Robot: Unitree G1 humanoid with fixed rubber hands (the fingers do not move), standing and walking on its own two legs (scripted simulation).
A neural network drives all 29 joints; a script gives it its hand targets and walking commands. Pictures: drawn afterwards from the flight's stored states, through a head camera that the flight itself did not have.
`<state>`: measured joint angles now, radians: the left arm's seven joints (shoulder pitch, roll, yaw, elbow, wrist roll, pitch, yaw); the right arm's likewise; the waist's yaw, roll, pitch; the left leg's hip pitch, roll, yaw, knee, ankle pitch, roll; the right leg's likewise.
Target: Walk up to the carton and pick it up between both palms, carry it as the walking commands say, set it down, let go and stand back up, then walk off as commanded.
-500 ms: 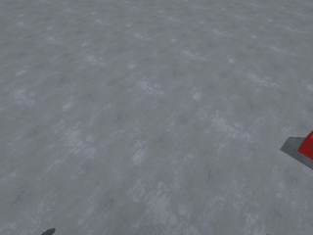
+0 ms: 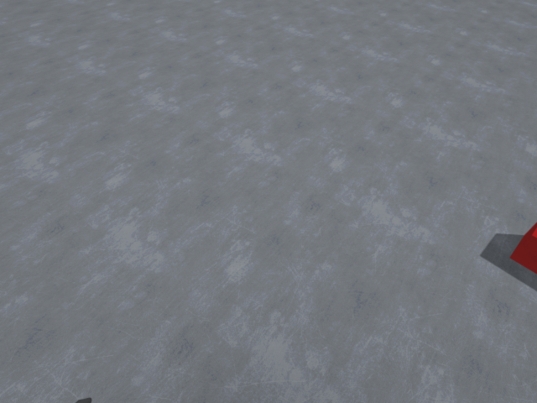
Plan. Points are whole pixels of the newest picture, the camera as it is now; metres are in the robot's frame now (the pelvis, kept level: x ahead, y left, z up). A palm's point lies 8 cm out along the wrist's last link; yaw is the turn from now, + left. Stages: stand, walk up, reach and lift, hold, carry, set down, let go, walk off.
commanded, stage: stand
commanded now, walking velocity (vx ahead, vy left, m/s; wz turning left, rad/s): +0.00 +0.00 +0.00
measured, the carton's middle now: out of the picture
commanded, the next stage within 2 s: walk up in 0.46 s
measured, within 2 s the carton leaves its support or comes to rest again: neither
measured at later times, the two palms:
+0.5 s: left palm out of the picture +0.11 +0.31 -0.10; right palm out of the picture +0.11 -0.31 -0.10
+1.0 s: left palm out of the picture +0.11 +0.22 -0.13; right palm out of the picture +0.05 -0.33 -0.15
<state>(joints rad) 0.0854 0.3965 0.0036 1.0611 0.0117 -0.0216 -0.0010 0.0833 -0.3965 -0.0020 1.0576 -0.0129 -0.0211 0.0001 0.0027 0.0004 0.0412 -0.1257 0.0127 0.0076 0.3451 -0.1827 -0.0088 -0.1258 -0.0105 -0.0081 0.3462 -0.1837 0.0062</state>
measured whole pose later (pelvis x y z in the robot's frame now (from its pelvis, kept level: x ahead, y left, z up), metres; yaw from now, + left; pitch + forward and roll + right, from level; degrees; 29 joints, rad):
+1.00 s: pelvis +0.00 -0.04 -0.02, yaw -13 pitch +0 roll +2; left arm 0.20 0.27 0.03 0.90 0.01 0.04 0.00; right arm 0.10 -0.30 -0.04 0.90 -0.01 0.06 -0.02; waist 0.04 0.03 0.11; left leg -0.45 0.05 0.02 1.07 -0.48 -0.06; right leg -0.35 0.01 -0.02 0.60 -0.26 -0.05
